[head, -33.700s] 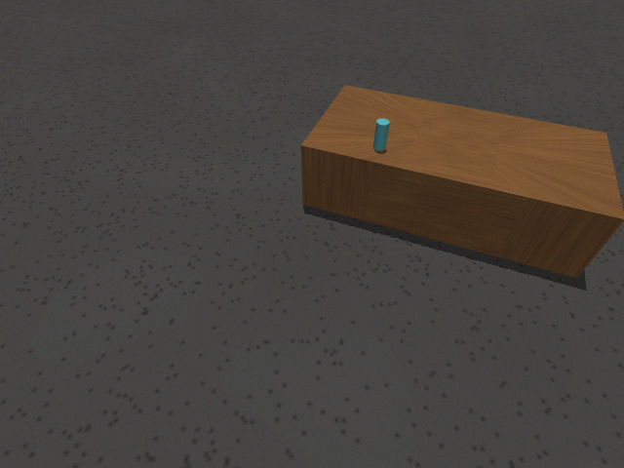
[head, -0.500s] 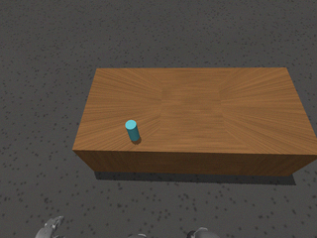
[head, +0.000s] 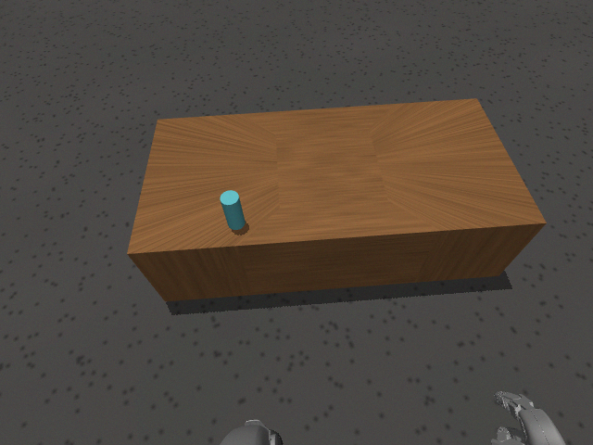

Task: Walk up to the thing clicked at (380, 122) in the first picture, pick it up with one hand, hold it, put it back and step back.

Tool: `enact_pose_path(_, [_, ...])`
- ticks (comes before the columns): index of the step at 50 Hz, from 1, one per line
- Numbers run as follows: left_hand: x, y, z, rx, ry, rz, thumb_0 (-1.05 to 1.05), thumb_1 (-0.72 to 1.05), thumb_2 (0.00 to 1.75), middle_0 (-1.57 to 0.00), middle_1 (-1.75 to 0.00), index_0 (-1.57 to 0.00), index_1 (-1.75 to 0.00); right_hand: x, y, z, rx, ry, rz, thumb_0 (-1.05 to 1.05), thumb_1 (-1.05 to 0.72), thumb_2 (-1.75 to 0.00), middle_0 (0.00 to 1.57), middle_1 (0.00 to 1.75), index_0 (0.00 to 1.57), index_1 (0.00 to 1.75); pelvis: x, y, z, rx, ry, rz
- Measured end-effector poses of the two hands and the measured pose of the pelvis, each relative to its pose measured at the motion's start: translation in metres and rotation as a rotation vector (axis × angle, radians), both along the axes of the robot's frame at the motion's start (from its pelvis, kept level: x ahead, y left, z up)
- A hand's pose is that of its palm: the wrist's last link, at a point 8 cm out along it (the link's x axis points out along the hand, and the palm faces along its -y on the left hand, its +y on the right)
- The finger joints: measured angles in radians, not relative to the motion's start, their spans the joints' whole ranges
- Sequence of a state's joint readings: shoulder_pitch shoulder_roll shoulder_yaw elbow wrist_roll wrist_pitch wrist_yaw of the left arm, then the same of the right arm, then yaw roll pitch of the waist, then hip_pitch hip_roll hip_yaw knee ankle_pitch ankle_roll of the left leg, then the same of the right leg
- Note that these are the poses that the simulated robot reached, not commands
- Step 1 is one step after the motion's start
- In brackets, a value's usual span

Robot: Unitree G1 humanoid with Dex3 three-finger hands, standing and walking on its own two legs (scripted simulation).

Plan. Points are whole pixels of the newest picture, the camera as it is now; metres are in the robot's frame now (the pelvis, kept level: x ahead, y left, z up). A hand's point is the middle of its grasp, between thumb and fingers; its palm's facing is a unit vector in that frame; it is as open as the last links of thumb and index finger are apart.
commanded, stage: step back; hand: left
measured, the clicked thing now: (233, 210) +0.74 +0.23 -0.36
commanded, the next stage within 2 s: none
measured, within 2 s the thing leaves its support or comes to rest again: neither
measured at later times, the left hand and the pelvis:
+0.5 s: hand out of the picture -0.03 +0.29 -0.13, palm faces +0.04 -0.93 -0.36, open 7.4 cm; pelvis -0.15 +0.02 +0.02, yaw +3 degrees
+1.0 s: hand out of the picture -0.23 +0.27 -0.12, palm faces +0.05 -0.90 -0.44, open 7.4 cm; pelvis -0.32 -0.01 +0.01, yaw +3 degrees
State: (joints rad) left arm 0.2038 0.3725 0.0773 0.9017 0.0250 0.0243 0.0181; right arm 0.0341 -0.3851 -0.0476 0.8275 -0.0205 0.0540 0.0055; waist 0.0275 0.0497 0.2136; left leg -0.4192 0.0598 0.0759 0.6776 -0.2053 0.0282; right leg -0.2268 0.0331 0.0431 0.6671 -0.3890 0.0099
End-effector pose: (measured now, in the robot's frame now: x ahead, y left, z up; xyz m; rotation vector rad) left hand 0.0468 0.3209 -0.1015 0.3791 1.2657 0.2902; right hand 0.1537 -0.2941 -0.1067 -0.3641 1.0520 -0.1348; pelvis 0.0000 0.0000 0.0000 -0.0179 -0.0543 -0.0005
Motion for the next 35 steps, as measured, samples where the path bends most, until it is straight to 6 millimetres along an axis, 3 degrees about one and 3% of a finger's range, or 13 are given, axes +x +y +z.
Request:
enact_pose_path(4, [-0.031, -0.013, 0.012, -0.004, -0.008, -0.014, 0.01, 0.90, 0.89, -0.20, -0.30, -0.20, -0.30, -0.042, -0.006, -0.006, 0.026, 0.055, -0.044, 0.00, -0.91, -0.90, 0.20, 0.30, 0.20, 0.30, -0.023, -0.005, 0.006, 0.020, 0.001, -0.009])
enact_pose_path(7, [-0.042, -0.014, 0.023, 0.004, -0.016, -0.014, 0.01, 0.90, 0.89, -0.21, -0.30, -0.20, -0.30, -0.077, -0.010, -0.002, 0.030, 0.093, -0.067, 0.00, -0.91, -0.90, 0.20, 0.30, 0.20, 0.30, -0.038, -0.004, 0.015, 0.054, 0.017, -0.015])
enact_pose_path(13, [-0.034, -0.002, 0.027, 0.024, -0.128, -0.046, 0.01, 0.90, 0.89, -0.21, -0.30, -0.20, -0.30, -0.149, -0.019, -0.004, -0.038, 0.193, -0.076, 0.00, -0.91, -0.90, 0.20, 0.30, 0.20, 0.30, -0.074, 0.005, 0.012, 0.035, 0.049, 0.032])
enact_pose_path(19, [-0.041, 0.016, 0.006, -0.009, -0.231, -0.054, 0.01, 0.90, 0.89, -0.20, -0.30, -0.20, -0.30, -0.203, -0.002, 0.000, -0.088, 0.233, -0.049, 0.01, -0.91, -0.90, 0.20, 0.30, 0.20, 0.30, -0.123, 0.017, 0.000, 0.067, 0.007, 0.055])
enact_pose_path(23, [-0.069, 0.011, 0.005, -0.051, -0.185, -0.038, 0.01, 0.90, 0.89, -0.20, -0.30, -0.20, -0.30, -0.227, 0.007, 0.019, -0.078, 0.197, -0.047, 0.01, -0.91, -0.90, 0.20, 0.30, 0.20, 0.30, -0.143, 0.018, 0.013, 0.001, 0.010, 0.065])
enact_pose_path(27, [-0.104, 0.006, 0.005, -0.076, -0.161, -0.034, 0.01, 0.90, 0.89, -0.20, -0.30, -0.20, -0.30, -0.234, 0.005, 0.030, -0.087, 0.147, -0.039, 0.01, -0.90, -0.90, 0.20, 0.30, 0.20, 0.30, -0.166, 0.016, 0.018, -0.009, 0.030, 0.034])
enact_pose_path(31, [-0.144, 0.002, 0.000, -0.062, -0.110, -0.052, 0.01, 0.90, 0.89, -0.20, -0.30, -0.20, -0.30, -0.236, -0.001, 0.028, -0.084, 0.073, -0.022, 0.01, -0.90, -0.90, 0.20, 0.30, 0.20, 0.30, -0.195, 0.010, 0.013, 0.004, 0.035, 0.002])
enact_pose_path(35, [-0.185, -0.008, -0.006, -0.032, -0.061, -0.073, 0.01, 0.90, 0.89, -0.20, -0.30, -0.20, -0.30, -0.248, -0.015, 0.014, -0.058, 0.013, -0.019, 0.00, -0.90, -0.90, 0.20, 0.30, 0.20, 0.30, -0.227, -0.002, 0.001, 0.021, 0.031, -0.036])
